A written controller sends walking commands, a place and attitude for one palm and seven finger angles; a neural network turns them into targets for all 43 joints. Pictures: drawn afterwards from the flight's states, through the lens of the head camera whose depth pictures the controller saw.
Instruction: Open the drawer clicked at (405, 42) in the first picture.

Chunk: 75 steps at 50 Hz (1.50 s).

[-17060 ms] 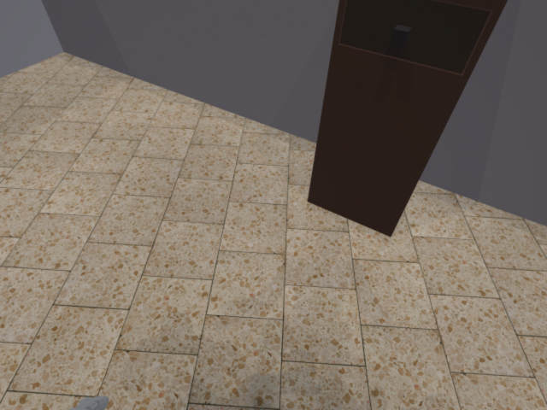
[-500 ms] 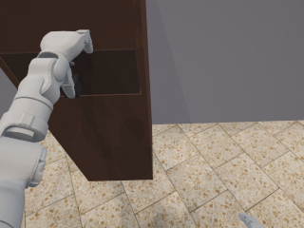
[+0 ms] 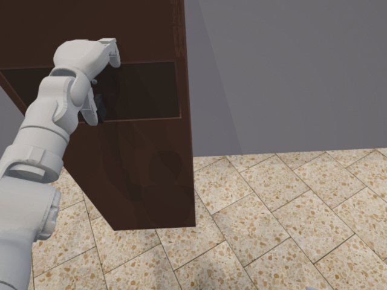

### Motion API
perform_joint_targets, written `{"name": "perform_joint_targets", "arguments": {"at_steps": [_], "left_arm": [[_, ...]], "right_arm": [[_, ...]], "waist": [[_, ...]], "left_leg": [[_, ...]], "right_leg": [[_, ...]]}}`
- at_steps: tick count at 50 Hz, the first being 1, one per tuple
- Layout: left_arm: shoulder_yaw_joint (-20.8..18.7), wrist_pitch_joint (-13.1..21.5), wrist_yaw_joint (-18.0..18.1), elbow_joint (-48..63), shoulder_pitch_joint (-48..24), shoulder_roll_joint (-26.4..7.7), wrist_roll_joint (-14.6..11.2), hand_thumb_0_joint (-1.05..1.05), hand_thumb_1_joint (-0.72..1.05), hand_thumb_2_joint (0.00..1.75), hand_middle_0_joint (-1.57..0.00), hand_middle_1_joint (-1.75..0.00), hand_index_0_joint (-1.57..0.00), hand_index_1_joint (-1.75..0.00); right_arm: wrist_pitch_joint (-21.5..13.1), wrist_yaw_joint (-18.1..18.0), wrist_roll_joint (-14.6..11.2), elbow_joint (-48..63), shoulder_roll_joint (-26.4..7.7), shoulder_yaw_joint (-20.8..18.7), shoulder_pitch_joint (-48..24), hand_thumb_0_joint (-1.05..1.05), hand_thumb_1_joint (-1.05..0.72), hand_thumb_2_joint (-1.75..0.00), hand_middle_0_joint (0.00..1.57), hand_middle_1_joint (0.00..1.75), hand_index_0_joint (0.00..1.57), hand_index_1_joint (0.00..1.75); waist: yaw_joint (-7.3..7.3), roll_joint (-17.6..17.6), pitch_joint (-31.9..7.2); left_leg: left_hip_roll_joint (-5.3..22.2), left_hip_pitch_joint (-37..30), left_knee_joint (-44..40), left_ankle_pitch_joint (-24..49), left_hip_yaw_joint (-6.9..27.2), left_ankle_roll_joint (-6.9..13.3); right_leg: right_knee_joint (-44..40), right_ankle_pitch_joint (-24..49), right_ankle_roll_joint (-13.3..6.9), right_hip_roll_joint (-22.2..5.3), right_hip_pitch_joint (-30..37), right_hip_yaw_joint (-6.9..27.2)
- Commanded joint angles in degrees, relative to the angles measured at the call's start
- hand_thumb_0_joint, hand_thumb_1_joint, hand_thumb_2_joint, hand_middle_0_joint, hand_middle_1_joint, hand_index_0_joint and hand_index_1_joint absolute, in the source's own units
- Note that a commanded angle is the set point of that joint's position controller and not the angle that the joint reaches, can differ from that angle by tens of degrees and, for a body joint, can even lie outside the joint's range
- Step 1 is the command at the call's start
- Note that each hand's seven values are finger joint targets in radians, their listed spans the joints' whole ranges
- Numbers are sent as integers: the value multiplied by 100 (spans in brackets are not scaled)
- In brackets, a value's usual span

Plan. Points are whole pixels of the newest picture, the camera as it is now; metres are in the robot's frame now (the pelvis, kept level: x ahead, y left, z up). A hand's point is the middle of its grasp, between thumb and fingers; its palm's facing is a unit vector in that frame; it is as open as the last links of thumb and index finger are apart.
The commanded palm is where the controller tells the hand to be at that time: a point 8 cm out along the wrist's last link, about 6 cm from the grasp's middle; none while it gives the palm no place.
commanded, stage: move the hooked fingers above the handle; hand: left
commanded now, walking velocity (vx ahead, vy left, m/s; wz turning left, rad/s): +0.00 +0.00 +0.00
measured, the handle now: (95, 105) +0.51 +0.22 +0.12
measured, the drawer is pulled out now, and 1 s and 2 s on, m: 0.00 0.00 0.00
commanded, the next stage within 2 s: lift the fingers back up to retry in 1.98 s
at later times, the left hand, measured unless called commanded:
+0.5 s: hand (94, 82) +0.48 +0.19 +0.21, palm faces +0.08 +0.01 -1.00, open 13.6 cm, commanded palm +0.47 +0.27 +0.22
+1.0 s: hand (93, 82) +0.48 +0.19 +0.20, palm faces +0.09 +0.00 -1.00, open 13.6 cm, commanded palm +0.47 +0.27 +0.22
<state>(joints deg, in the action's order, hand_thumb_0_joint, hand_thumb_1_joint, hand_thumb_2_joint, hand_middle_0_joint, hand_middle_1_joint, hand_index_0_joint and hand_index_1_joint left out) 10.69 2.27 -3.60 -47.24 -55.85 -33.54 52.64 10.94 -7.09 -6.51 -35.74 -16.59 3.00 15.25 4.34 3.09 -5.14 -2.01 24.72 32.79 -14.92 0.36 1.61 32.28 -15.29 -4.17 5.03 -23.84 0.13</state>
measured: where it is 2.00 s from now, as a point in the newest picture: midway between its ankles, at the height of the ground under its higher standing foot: outside the picture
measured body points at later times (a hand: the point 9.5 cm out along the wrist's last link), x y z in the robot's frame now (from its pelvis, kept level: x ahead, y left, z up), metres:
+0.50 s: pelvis +0.00 +0.01 +0.00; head +0.02 +0.00 +0.45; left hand +0.47 +0.19 +0.26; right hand +0.10 -0.25 -0.12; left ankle +0.01 +0.10 -0.73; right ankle +0.01 -0.07 -0.73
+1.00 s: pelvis +0.00 +0.01 +0.00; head +0.02 -0.01 +0.45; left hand +0.47 +0.19 +0.26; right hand +0.10 -0.25 -0.12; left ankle +0.01 +0.10 -0.73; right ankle +0.01 -0.07 -0.73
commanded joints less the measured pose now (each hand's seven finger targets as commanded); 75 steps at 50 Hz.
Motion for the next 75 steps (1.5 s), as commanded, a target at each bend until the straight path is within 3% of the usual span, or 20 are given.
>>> {"name": "perform_joint_targets", "arguments": {"at_steps": [1,3,7,8,14,20,25,27,30,34,45,49,53,56,59,62,67,75], "left_arm": [[-774,-621,69,-282,-1961,-2065,122,0,-50,30,-30,-120,-30,-120],[-912,-610,94,-304,-1976,-2214,133,0,-50,30,-30,-120,-30,-120],[-863,-639,113,-203,-2044,-2102,123,0,-50,30,-30,-120,-30,-120],[-904,-658,128,-272,-1984,-2184,151,0,-50,30,-30,-120,-30,-120],[-636,-747,119,-404,-2096,-1939,161,0,-50,30,-30,-120,-30,-120],[-740,-776,133,-273,-2181,-2053,175,0,-50,30,-30,-120,-30,-120],[-804,-785,122,-280,-2037,-2145,137,0,-50,30,-30,-120,-30,-120],[-715,-758,86,-271,-2104,-2074,84,0,-50,30,-30,-120,-30,-120],[-784,-761,86,-283,-2010,-2121,99,0,-50,30,-30,-120,-30,-120],[-711,-760,77,-307,-2008,-2109,75,0,-50,30,-30,-120,-30,-120],[-904,-732,125,-103,-1971,-2200,58,0,-50,30,-30,-120,-30,-120],[-768,-761,102,-269,-1909,-2104,60,0,-50,30,-30,-120,-30,-120],[-807,-750,86,-261,-2005,-2246,72,0,-50,30,-30,-120,-30,-120],[-703,-760,52,-270,-2002,-2126,66,0,-50,30,-30,-120,-30,-120],[-771,-766,55,-269,-1953,-2236,63,0,-50,30,-30,-120,-30,-120],[-719,-733,21,-184,-2050,-2107,25,0,-50,30,-30,-120,-30,-120],[-915,-671,24,-84,-1994,-2344,22,0,-50,30,-30,-120,-30,-120],[-773,-681,14,-210,-1888,-2200,43,0,-50,30,-30,-120,-30,-120]], "right_arm": [[-246,-39,54,698,-761,-261,-293,0,-90,-90,20,30,20,30],[-256,-38,51,683,-773,-269,-288,0,-90,-90,20,30,20,30],[-270,-41,63,696,-758,-282,-287,0,-90,-90,20,30,20,30],[-266,-45,55,693,-763,-263,-299,0,-90,-90,20,30,20,30],[-308,-65,51,674,-764,-237,-299,0,-90,-90,20,30,20,30],[-297,-73,67,674,-741,-222,-312,0,-90,-90,20,30,20,30],[-286,-112,61,703,-730,-206,-402,0,-90,-90,20,30,20,30],[-290,-125,39,703,-759,-205,-439,0,-90,-90,20,30,20,30],[-271,-125,50,711,-742,-198,-425,0,-90,-90,20,30,20,30],[-281,-147,45,688,-745,-182,-436,0,-90,-90,20,30,20,30],[-275,-112,61,710,-717,-201,-425,0,-90,-90,20,30,20,30],[-294,-136,35,701,-751,-198,-461,0,-90,-90,20,30,20,30],[-292,-137,30,673,-765,-184,-465,0,-90,-90,20,30,20,30],[-299,-141,36,668,-761,-181,-441,0,-90,-90,20,30,20,30],[-283,-158,36,684,-751,-170,-486,0,-90,-90,20,30,20,30],[-298,-138,30,700,-745,-197,-466,0,-90,-90,20,30,20,30],[-282,-150,27,708,-754,-197,-530,0,-90,-90,20,30,20,30],[-292,-148,28,721,-761,-191,-495,0,-90,-90,20,30,20,30]], "waist": [[-164,-806,-711],[-198,-906,-824],[-208,-974,-915],[-223,-859,-849],[-140,-851,-673],[-204,-773,-875],[-245,-881,-838],[-178,-1016,-801],[-235,-826,-771],[-195,-826,-727],[-299,-821,-960],[-216,-1006,-732],[-214,-889,-795],[-182,-884,-758],[-215,-870,-813],[-195,-908,-843],[-247,-905,-879],[-197,-880,-750]], "left_leg": [[3,358,-481,-242,-179,128],[7,389,-475,-203,-171,139],[1,320,-506,-137,-193,144],[8,328,-532,-215,-191,131],[18,245,-613,-346,-186,113],[20,219,-604,-197,-173,106],[17,249,-597,-208,-194,105],[24,273,-596,-244,-182,108],[25,229,-624,-212,-183,92],[31,229,-619,-269,-190,88],[11,221,-579,-78,-189,95],[23,263,-598,-283,-192,99],[25,293,-569,-241,-182,100],[25,256,-568,-210,-188,94],[8,303,-529,-242,-209,98],[10,270,-510,-157,-197,102],[4,321,-449,-116,-200,114],[7,346,-460,-229,-202,102]], "right_leg": [[-972,-739,339,-601,809,512],[-960,-687,345,-611,915,551],[-954,-551,343,-607,986,517],[-953,-671,333,-598,912,497],[-1009,-887,325,-552,710,437],[-920,-577,305,-556,882,421],[-941,-554,319,-579,978,457],[-992,-651,324,-590,969,484],[-945,-567,310,-570,934,440],[-968,-657,313,-565,885,455],[-890,-325,320,-580,1115,467],[-994,-698,335,-575,918,486],[-969,-631,329,-593,974,522],[-964,-559,328,-578,937,493],[-967,-602,341,-604,1018,552],[-959,-461,337,-598,1039,526],[-926,-381,340,-625,1121,592],[-949,-554,348,-611,965,570]]}}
